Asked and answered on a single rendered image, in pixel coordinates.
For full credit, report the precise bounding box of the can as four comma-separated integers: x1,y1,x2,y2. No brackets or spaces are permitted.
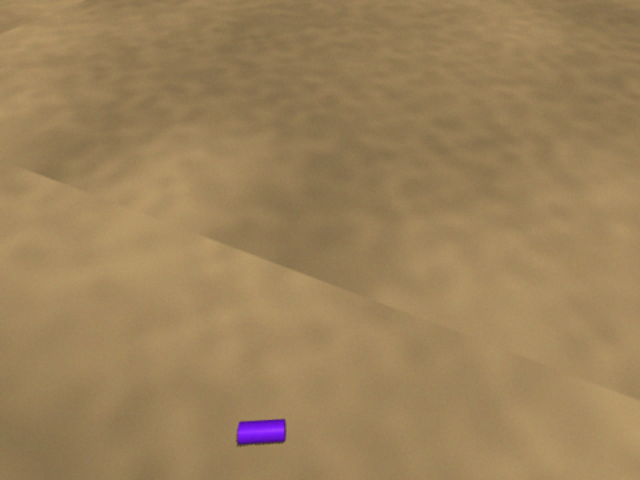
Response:
238,419,286,444

